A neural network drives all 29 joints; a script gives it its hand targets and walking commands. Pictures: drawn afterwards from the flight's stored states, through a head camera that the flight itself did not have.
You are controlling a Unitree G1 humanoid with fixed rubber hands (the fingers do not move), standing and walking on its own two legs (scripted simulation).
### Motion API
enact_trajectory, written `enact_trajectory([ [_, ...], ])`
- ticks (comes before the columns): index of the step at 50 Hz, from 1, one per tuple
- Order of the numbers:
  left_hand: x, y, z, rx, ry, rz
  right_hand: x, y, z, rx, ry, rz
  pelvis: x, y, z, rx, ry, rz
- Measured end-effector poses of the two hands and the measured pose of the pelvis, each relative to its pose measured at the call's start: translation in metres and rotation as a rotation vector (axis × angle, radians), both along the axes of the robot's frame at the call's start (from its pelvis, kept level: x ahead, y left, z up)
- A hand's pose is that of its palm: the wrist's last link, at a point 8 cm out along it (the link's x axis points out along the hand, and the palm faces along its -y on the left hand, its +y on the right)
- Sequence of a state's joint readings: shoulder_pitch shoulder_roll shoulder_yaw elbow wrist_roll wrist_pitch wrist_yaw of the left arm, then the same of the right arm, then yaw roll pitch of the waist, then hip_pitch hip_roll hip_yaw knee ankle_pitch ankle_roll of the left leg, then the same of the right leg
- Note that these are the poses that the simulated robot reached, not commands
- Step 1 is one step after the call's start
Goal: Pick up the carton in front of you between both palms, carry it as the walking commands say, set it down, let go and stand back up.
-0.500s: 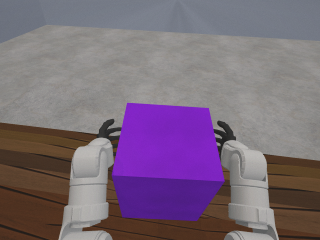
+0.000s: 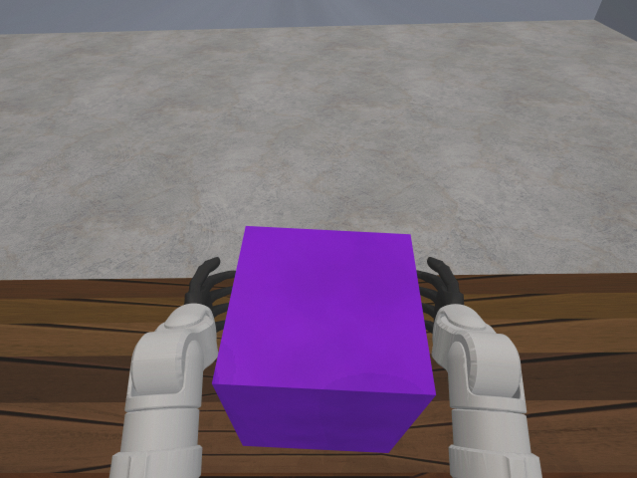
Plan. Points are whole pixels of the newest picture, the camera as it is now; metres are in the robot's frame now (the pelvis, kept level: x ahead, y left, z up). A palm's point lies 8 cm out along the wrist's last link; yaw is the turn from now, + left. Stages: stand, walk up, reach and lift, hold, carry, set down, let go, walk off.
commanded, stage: carry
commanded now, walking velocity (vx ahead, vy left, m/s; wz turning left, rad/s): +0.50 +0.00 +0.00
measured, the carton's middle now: (321, 346) +0.31 -0.02 +0.02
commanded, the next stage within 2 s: none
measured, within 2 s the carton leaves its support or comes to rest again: neither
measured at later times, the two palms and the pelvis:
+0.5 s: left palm (247, 232) +0.66 +0.11 -0.08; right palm (379, 216) +0.70 -0.19 -0.08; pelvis +0.36 -0.07 -0.16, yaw -1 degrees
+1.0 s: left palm (283, 197) +1.08 +0.05 -0.30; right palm (371, 185) +1.09 -0.25 -0.28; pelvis +0.77 -0.10 -0.36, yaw +0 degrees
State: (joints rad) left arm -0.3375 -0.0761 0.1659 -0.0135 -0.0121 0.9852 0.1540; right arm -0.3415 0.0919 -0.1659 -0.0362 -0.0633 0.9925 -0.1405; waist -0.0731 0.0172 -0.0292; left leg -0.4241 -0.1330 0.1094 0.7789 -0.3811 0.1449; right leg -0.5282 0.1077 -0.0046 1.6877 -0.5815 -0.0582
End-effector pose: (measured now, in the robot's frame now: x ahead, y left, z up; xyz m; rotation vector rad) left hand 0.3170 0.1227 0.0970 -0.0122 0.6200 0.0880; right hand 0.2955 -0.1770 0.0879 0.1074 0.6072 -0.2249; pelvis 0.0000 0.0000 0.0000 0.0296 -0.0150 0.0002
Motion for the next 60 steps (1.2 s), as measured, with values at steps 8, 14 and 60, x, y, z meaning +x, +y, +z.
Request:
enact_trajectory([
  [8, 0.103, -0.023, -0.045, -0.039, 0.057, 0.011, 0.107, -0.023, -0.033, 0.007, 0.056, -0.022, 0.103, -0.013, -0.024, -0.025, 0.007, -0.01],
  [14, 0.196, -0.029, -0.082, -0.072, -0.014, 0.07, 0.225, -0.029, -0.052, -0.035, -0.012, 0.046, 0.204, -0.046, -0.073, -0.01, 0.021, -0.012],
  [60, 0.89, -0.055, -0.469, -0.031, 0.043, 0.216, 0.956, -0.052, -0.46, -0.006, 0.043, 0.2, 0.929, -0.129, -0.437, -0.048, 0.033, -0.004],
])
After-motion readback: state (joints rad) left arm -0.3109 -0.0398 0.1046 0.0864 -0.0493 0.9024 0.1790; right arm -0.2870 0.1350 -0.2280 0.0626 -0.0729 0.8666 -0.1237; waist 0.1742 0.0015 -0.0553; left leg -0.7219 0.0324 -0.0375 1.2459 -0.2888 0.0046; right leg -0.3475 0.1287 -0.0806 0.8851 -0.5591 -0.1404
